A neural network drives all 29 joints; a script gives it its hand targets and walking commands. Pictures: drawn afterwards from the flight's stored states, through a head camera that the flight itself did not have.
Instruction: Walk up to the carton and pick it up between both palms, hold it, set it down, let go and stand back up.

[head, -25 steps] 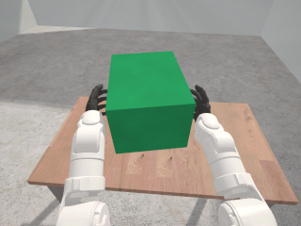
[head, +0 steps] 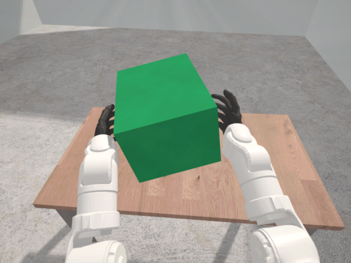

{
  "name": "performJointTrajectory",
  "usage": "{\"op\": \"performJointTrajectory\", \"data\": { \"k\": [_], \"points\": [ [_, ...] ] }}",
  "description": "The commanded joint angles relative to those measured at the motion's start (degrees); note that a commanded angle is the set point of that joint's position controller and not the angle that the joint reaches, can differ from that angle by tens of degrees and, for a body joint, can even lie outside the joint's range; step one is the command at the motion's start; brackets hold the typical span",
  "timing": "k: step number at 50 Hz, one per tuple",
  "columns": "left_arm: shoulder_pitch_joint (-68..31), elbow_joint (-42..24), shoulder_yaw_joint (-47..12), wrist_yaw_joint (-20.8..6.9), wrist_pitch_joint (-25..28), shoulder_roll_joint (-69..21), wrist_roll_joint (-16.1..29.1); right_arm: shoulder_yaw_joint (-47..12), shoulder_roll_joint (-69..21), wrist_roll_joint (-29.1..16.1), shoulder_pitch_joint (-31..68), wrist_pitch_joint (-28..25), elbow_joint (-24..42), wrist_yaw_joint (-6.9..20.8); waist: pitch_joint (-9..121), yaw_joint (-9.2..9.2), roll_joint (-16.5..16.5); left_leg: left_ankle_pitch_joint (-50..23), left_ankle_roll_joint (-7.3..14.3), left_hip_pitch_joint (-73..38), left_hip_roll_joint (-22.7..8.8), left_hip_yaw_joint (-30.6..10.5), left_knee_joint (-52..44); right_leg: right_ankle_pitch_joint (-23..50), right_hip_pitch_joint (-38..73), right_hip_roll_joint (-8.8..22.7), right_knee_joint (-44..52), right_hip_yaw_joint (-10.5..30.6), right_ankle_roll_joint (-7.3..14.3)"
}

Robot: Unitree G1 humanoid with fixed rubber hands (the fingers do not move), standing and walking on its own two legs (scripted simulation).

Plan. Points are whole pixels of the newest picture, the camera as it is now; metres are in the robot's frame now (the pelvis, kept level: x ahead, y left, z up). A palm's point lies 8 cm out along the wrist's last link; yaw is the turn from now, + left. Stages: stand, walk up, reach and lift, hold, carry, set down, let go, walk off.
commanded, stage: hold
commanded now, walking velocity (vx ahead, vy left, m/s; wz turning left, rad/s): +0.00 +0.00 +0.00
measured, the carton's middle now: (164, 112) +0.44 +0.03 +0.15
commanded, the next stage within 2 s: set down in 0.90 s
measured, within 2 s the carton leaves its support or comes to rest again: neither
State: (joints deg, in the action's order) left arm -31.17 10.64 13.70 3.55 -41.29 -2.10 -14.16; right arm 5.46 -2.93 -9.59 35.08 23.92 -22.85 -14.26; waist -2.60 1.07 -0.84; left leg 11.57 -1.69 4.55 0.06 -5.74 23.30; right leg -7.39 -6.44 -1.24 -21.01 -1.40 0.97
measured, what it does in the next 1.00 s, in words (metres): stands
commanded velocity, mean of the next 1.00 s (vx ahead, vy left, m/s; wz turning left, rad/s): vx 0.00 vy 0.00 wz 0.00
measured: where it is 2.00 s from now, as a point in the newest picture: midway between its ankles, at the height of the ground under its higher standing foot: outside the picture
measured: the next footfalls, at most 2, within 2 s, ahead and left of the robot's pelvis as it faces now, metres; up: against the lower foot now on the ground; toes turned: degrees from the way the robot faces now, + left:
none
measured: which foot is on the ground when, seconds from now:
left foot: down 0.00-1.00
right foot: down 0.00-1.00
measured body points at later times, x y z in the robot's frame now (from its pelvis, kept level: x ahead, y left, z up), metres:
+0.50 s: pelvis +0.02 +0.00 +0.00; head -0.01 +0.01 +0.45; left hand +0.37 +0.18 +0.12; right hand +0.40 -0.10 +0.16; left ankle +0.02 +0.14 -0.74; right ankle +0.05 -0.10 -0.74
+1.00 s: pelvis +0.00 +0.00 +0.00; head -0.02 +0.01 +0.45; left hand +0.38 +0.16 +0.14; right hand +0.39 -0.12 +0.16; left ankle +0.02 +0.14 -0.74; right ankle +0.05 -0.10 -0.74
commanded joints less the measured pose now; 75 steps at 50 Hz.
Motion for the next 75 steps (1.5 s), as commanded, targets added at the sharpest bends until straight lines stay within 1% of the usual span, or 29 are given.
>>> {"op": "performJointTrajectory", "data": {
  "k": [1,4,6,8,10,14,17,20,23,25,27,31,34,36,38,41,45,46,47,50,53,56,58,60,63,66,69,73,75],
  "points": [
    [-62.65,-13.04,-35.26,-5.17,11.96,-33.97,16.55,-26.42,-36.93,-3.22,55.45,-4.85,15.31,10.64,32.27,3.46,1.1,1.34,0.83,6.2,2.49,4.8,-7.06,-1.97,10.56,0.2,3.6,-0.68,-3.06],
    [-49.59,3.77,-21.2,-8.43,8.39,-28.65,8.09,-22.92,-33.63,-0.64,54.83,-3.64,9.06,10.3,22.35,1.3,-5.51,4.15,4.02,8.86,3.31,6.28,-8.75,-5.69,12.81,2.04,5.55,0.5,-4.77],
    [-40.8,12.5,-12.42,-10.98,5.49,-25.49,1.44,-20.31,-30.41,0.52,53.21,-2.68,4.25,9.87,17.89,0.43,-7.7,3.89,5.16,8.41,3.79,6.94,-9.26,-7.3,14.08,2.68,6.91,0.66,-5.29],
    [-36.61,14.23,-7.86,-13.42,3.7,-23.27,-2.8,-19.71,-28.45,0.09,51.53,-1.77,2.77,9.23,17.38,-0.15,-8.1,1.51,5.15,6.74,3.98,7.26,-8.94,-6.08,15.88,2.71,7.48,0.57,-5.49],
    [-37.24,11.59,-8.14,-15.41,3.0,-23.33,-3.64,-20.43,-27.53,-1.33,50.3,-1.08,3.29,8.55,19.58,0.58,-6.22,-1.54,4.0,5.58,3.91,7.17,-8.69,-0.87,18.01,2.18,6.89,0.48,-5.25],
    [-41.87,0.36,-17.04,-16.36,4.42,-28.47,1.06,-22.8,-29.55,-3.72,48.12,-2.24,6.87,7.15,27.02,5.42,-0.65,-7.92,0.56,4.82,3.79,6.02,-8.24,18.87,24.77,0.51,3.37,-0.88,-5.09],
    [-53.1,-17.93,-29.08,-13.71,8.44,-33.26,9.82,-28.2,-33.51,-7.79,48.95,-4.19,16.07,6.53,39.37,8.65,4.73,-20.27,-2.07,0.44,3.68,3.96,-3.26,30.45,26.06,-1.2,-0.42,-1.78,-4.43],
    [-65.29,-39.06,-41.35,-9.4,12.71,-36.75,19.05,-33.62,-36.7,-11.4,47.44,-5.58,26.49,6.34,52.94,10.22,10.1,-35.79,-4.96,-6.77,2.88,1.71,2.87,34.7,22.85,-2.63,-3.02,-2.0,-3.48],
    [-70.83,-52.12,-49.66,-5.28,15.11,-37.2,25.46,-36.25,-38.25,-11.4,41.97,-5.7,31.92,6.53,54.95,11.13,13.61,-40.78,-6.27,-8.19,2.42,0.38,5.79,31.78,15.01,-3.0,-4.1,-2.01,-3.06],
    [-67.2,-48.79,-50.81,-3.56,14.3,-35.8,25.89,-34.83,-36.0,-10.43,40.09,-4.87,32.23,6.65,50.64,10.61,13.0,-34.85,-6.4,-6.42,2.23,0.63,4.26,25.56,12.22,-2.63,-2.12,-1.84,-2.74],
    [-60.14,-37.21,-47.18,-3.63,11.71,-33.35,22.73,-31.74,-32.75,-8.23,40.1,-3.27,28.43,6.71,41.19,9.25,9.28,-22.27,-5.02,-2.68,2.27,1.8,0.4,18.19,12.56,-1.58,0.59,-1.36,-2.84],
    [-43.93,-4.34,-27.33,-10.61,4.25,-28.58,8.16,-20.32,-27.61,-0.51,41.74,-0.05,11.6,6.78,13.82,8.37,-0.97,3.95,0.8,6.58,3.13,5.13,-9.6,3.67,15.74,1.75,5.76,-0.89,-4.49],
    [-34.57,8.32,-15.45,-15.94,-0.45,-26.59,-1.05,-15.76,-23.45,0.82,48.12,1.38,8.64,6.76,10.72,6.02,-3.57,4.78,2.4,5.83,3.17,6.56,-10.51,-3.88,15.87,2.37,7.94,-0.38,-3.79],
    [-32.33,11.51,-12.99,-17.58,-2.21,-25.97,-3.69,-15.36,-21.5,-0.23,52.48,1.73,8.23,7.37,11.83,4.11,-2.61,4.55,2.28,5.56,2.97,6.63,-10.3,-9.65,14.25,1.73,8.61,-0.71,-2.86],
    [-33.42,11.56,-13.29,-18.08,-2.39,-27.17,-3.77,-15.43,-21.62,-1.42,54.86,0.77,8.25,7.94,14.95,3.33,-0.65,3.88,1.55,6.44,2.8,6.46,-10.45,-9.37,14.73,0.97,7.93,-1.24,-2.17],
    [-39.53,3.04,-17.47,-16.44,0.19,-30.86,0.46,-18.47,-25.72,-3.56,55.14,-1.88,11.95,8.31,23.74,4.64,1.96,-3.11,0.06,5.23,2.55,5.66,-9.64,2.56,18.42,-0.77,5.09,-2.13,-2.39],
    [-50.96,-13.39,-30.85,-12.02,6.35,-36.77,11.01,-27.18,-32.0,-8.07,59.93,-5.29,23.9,8.15,40.53,6.21,4.93,-17.64,-1.44,-0.3,2.64,3.79,-3.61,16.56,19.81,-2.25,1.44,-2.4,-2.74],
    [-49.59,-21.94,-32.55,-11.16,7.86,-38.79,13.66,-30.72,-33.73,-11.0,55.79,-7.24,30.57,7.54,50.02,4.74,4.52,-29.04,-1.5,-6.22,2.64,3.27,0.84,25.91,25.82,-2.8,-0.94,-1.75,-2.91],
    [-51.61,-26.13,-36.08,-10.07,9.56,-40.31,16.13,-32.72,-35.09,-12.1,55.41,-8.23,33.49,7.21,52.75,4.94,5.73,-33.77,-2.3,-7.77,2.53,2.67,2.8,29.34,24.95,-3.01,-1.65,-1.56,-2.89],
    [-61.75,-37.69,-43.66,-6.85,16.05,-42.49,22.15,-35.83,-39.77,-12.63,54.24,-12.04,36.44,7.09,59.18,4.35,7.77,-38.94,-3.78,-9.06,2.51,1.9,5.96,31.95,21.29,-3.16,-2.87,-2.04,-2.81],
    [-64.43,-31.08,-41.9,-6.18,20.21,-38.87,19.82,-28.1,-38.93,-4.94,47.22,-13.99,21.48,7.72,48.35,5.69,6.34,-26.65,-3.09,-6.34,2.67,3.38,1.86,24.48,18.28,-1.78,-0.14,-2.47,-2.84],
    [-62.41,-12.64,-31.14,-8.76,20.36,-35.1,11.41,-17.09,-37.55,4.21,45.51,-14.13,1.36,9.78,25.43,5.38,4.2,-1.4,-0.66,0.23,2.38,5.65,-6.01,3.61,13.06,0.81,3.98,-2.78,-3.11],
    [-53.61,3.26,-19.81,-11.83,18.32,-32.46,3.34,-9.5,-34.28,10.44,42.29,-13.97,-8.54,11.24,11.31,4.38,1.06,8.71,1.1,2.8,2.23,7.63,-10.1,-10.53,9.77,1.87,6.83,-2.77,-3.57],
    [-41.35,13.65,-9.63,-15.45,14.8,-28.51,-4.8,-6.0,-29.89,14.21,36.73,-13.14,-15.28,12.54,2.97,1.79,-0.95,10.96,2.67,3.36,2.11,9.21,-12.01,-19.67,9.84,2.6,8.51,-2.13,-3.44],
    [-31.68,19.23,-1.14,-19.47,11.84,-23.71,-12.18,-3.75,-23.84,16.16,32.28,-12.34,-18.88,13.6,1.38,-0.86,-0.64,9.04,3.21,2.87,1.55,9.74,-12.47,-22.65,13.19,2.58,9.02,-1.88,-2.87],
    [-31.59,17.58,-1.09,-20.67,12.68,-23.37,-11.33,-2.01,-23.07,17.39,32.84,-14.72,-17.89,13.96,3.92,0.53,1.95,7.91,2.1,3.79,1.81,10.21,-12.86,-18.09,15.59,1.62,8.27,-3.01,-3.21],
    [-38.41,8.69,-6.84,-18.86,17.67,-26.01,-6.43,-3.61,-26.5,18.06,37.04,-21.2,-12.78,14.35,10.53,1.28,3.08,2.26,0.59,2.29,2.01,10.6,-12.25,-8.65,16.7,0.66,6.68,-4.91,-3.61],
    [-58.76,-10.02,-24.74,-11.06,30.19,-35.85,5.07,-14.51,-36.6,13.64,48.28,-31.54,-1.79,15.39,33.6,-0.78,6.63,-17.23,-2.32,-2.74,2.06,9.01,-6.44,7.38,18.18,-0.56,2.63,-6.07,-2.78],
    [-63.51,-15.98,-32.09,-6.45,36.7,-39.18,9.31,-20.32,-40.52,12.21,47.83,-35.59,0.94,15.75,46.0,-1.84,8.11,-24.03,-3.2,-3.85,1.72,7.72,-2.52,12.41,16.8,-0.87,0.84,-5.56,-2.09]
  ]
}}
